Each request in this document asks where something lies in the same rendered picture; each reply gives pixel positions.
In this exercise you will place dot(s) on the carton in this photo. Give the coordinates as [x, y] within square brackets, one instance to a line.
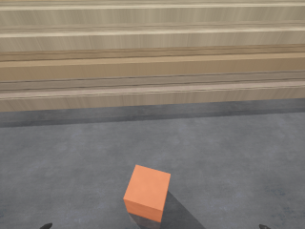
[146, 193]

